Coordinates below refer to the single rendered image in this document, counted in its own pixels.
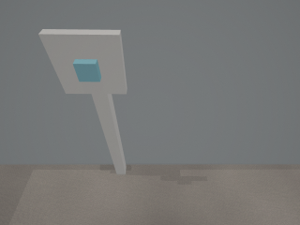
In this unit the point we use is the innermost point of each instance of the panel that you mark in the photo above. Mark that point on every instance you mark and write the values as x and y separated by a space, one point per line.
63 46

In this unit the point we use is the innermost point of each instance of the button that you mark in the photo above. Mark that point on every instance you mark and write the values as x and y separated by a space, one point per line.
87 70

